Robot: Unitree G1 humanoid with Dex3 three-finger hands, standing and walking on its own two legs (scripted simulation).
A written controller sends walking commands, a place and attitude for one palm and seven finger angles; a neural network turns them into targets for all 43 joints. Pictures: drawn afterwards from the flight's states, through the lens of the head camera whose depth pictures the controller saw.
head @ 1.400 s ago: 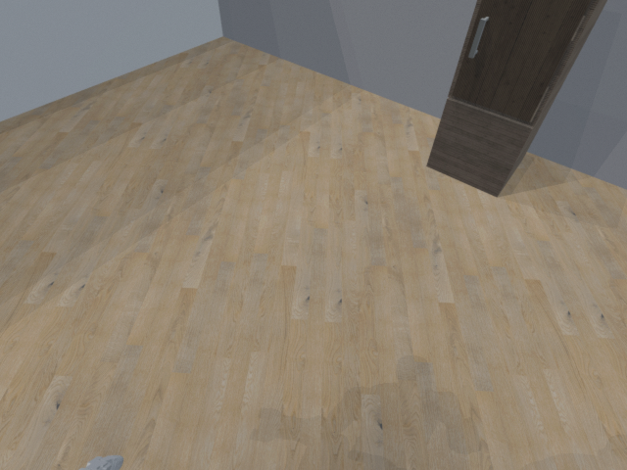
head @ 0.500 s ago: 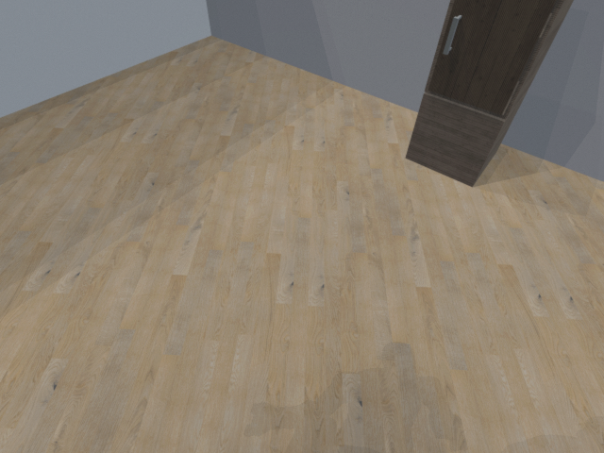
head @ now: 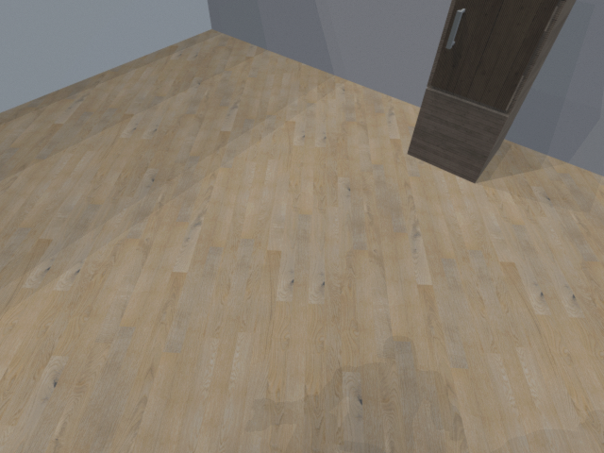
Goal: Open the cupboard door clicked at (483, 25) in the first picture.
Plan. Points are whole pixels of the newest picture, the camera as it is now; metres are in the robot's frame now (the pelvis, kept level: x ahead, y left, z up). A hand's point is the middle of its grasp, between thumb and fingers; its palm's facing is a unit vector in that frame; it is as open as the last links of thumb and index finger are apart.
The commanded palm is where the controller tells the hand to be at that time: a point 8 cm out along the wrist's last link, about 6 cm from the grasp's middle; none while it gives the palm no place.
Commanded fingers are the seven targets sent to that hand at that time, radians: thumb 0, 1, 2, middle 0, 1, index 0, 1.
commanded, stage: look at it before walking up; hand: left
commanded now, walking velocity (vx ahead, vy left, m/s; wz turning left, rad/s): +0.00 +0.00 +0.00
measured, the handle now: (456, 28) +1.66 -0.53 -0.09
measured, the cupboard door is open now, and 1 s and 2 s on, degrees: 0 0 0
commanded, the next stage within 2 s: walk to a spot facing it in 0.34 s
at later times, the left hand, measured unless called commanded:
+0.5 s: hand out of the picture +0.09 +0.24 -0.15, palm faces -0.02 -0.94 -0.34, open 7.4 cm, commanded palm none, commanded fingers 0.00 0.90 0.90 -0.20 -0.30 -0.20 -0.30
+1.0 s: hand (219, 448) +0.17 +0.14 -0.19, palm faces -0.06 -0.98 -0.19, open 7.4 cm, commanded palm none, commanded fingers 0.00 0.90 0.90 -0.20 -0.30 -0.20 -0.30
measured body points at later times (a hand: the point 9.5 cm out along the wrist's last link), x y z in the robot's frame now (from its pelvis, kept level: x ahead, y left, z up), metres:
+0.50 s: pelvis +0.01 +0.00 +0.00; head +0.01 +0.00 +0.45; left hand +0.09 +0.29 -0.13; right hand +0.09 -0.30 -0.13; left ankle -0.01 +0.13 -0.75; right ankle -0.01 -0.12 -0.75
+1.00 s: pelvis +0.13 -0.04 -0.03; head +0.15 -0.05 +0.42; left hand +0.17 +0.19 -0.18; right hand +0.00 -0.24 -0.18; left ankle +0.03 +0.11 -0.68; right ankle +0.11 -0.12 -0.75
